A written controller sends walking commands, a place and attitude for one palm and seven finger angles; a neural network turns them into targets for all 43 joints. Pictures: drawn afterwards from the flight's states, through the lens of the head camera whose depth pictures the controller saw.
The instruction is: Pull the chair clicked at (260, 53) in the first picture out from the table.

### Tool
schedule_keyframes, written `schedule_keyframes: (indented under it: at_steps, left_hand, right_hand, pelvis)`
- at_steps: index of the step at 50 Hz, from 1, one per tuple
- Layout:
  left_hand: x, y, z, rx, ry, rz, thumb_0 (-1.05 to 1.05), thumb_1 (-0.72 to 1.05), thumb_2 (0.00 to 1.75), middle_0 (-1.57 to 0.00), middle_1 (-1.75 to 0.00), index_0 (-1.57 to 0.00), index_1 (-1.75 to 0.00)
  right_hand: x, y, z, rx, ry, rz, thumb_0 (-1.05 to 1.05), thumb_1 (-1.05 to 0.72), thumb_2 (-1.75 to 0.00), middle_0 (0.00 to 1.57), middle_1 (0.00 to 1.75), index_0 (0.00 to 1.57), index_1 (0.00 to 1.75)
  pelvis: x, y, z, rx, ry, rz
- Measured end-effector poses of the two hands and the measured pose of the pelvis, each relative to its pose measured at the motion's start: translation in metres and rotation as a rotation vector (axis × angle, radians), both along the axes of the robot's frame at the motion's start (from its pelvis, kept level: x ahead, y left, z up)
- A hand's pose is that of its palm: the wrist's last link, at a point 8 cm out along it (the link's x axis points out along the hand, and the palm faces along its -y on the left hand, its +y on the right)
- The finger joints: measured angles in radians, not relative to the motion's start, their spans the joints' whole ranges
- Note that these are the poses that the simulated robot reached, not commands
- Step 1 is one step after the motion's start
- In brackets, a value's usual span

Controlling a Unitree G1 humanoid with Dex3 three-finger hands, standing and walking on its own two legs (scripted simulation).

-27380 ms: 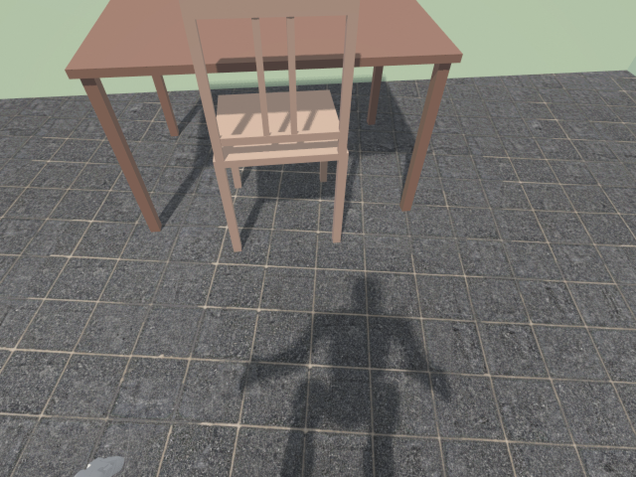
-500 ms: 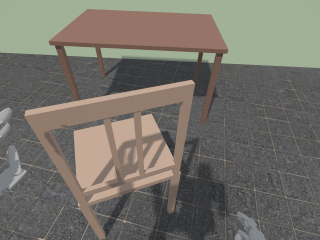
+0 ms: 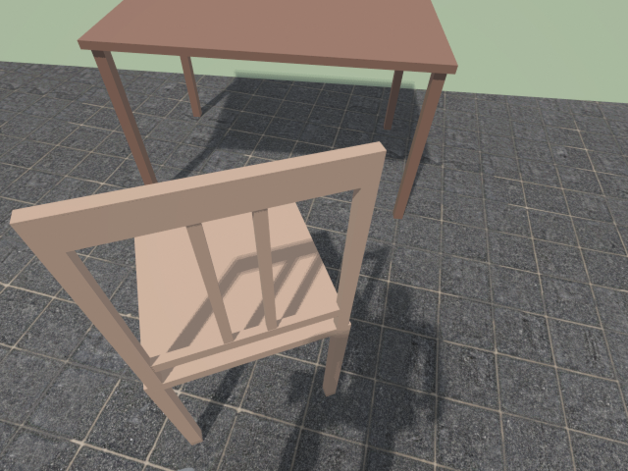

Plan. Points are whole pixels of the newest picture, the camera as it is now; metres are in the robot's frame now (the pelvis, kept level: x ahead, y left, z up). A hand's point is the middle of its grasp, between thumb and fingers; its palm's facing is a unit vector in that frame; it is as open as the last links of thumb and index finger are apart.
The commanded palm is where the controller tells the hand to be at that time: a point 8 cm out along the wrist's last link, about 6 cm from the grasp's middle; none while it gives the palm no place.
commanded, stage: let the arm hang, fingers relaxed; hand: left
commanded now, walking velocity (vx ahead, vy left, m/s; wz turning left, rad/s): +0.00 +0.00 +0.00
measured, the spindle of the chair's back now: (213, 291) +0.39 +0.18 -0.05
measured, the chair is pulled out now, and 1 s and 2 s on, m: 0.75 0.75 0.75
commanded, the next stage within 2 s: look to check the result in 0.82 s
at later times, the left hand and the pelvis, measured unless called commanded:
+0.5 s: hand out of the picture -0.01 +0.15 -0.17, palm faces +0.02 -0.98 -0.19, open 7.4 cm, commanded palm none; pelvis +0.01 -0.01 +0.01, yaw -1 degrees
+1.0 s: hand out of the picture +0.01 +0.14 -0.17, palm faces +0.03 -0.98 -0.17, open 7.4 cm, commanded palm none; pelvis +0.02 -0.02 +0.01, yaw -1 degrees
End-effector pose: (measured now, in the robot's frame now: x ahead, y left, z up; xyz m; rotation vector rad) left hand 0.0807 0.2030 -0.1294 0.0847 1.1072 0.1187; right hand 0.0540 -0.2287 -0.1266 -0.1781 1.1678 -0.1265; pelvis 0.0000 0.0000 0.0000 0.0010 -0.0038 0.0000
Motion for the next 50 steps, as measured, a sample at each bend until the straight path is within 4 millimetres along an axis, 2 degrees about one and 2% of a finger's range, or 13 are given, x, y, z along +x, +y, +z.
schedule_keyframes:
  at_steps: [4, 9, 14, 19, 24, 31, 50]
  left_hand:
    - [-0.022, 0.013, -0.004, 0.042, 0.073, 0.013, -0.08, 1.03, 0.89, -0.21, -0.30, -0.21, -0.30]
    - [-0.057, 0.027, -0.003, 0.089, 0.216, 0.001, -0.05, 0.98, 0.89, -0.21, -0.30, -0.20, -0.30]
    - [-0.083, 0.029, 0.000, 0.107, 0.305, 0.013, -0.02, 0.94, 0.89, -0.20, -0.30, -0.20, -0.29]
    - [-0.096, 0.019, -0.001, 0.094, 0.339, 0.024, 0.00, 0.92, 0.89, -0.20, -0.30, -0.20, -0.29]
    - [-0.098, 0.002, -0.004, 0.060, 0.343, 0.025, 0.00, 0.92, 0.89, -0.20, -0.30, -0.20, -0.29]
    - [-0.091, -0.017, -0.009, 0.018, 0.323, 0.019, 0.01, 0.91, 0.89, -0.20, -0.30, -0.20, -0.29]
    - [-0.078, -0.016, -0.008, 0.033, 0.312, 0.027, 0.01, 0.91, 0.89, -0.20, -0.30, -0.20, -0.29]
  right_hand:
    - [-0.036, -0.005, -0.004, -0.014, 0.147, -0.022, 0.01, -0.94, -0.90, 0.20, 0.30, 0.21, 0.30]
    - [-0.064, -0.006, -0.010, 0.006, 0.229, -0.062, 0.01, -0.93, -0.90, 0.20, 0.30, 0.20, 0.30]
    - [-0.078, 0.001, -0.015, 0.038, 0.268, -0.074, 0.01, -0.92, -0.90, 0.19, 0.30, 0.20, 0.30]
    - [-0.081, 0.010, -0.019, 0.068, 0.281, -0.074, 0.01, -0.92, -0.90, 0.19, 0.30, 0.20, 0.30]
    - [-0.078, 0.016, -0.021, 0.086, 0.272, -0.078, 0.01, -0.91, -0.90, 0.19, 0.30, 0.20, 0.30]
    - [-0.073, 0.019, -0.021, 0.092, 0.255, -0.086, 0.01, -0.91, -0.90, 0.19, 0.30, 0.20, 0.30]
    - [-0.074, 0.013, -0.019, 0.083, 0.277, -0.105, 0.01, -0.91, -0.90, 0.19, 0.30, 0.20, 0.30]
  pelvis:
    - [0.003, -0.005, 0.003, -0.007, -0.001, 0.006]
    - [0.007, -0.007, 0.005, -0.006, -0.009, 0.000]
    - [0.008, -0.008, 0.005, -0.004, -0.013, -0.004]
    - [0.008, -0.010, 0.006, -0.001, -0.014, -0.007]
    - [0.009, -0.012, 0.006, 0.000, -0.013, -0.011]
    - [0.010, -0.014, 0.006, 0.002, -0.012, -0.014]
    - [0.019, -0.019, 0.006, 0.003, -0.010, -0.015]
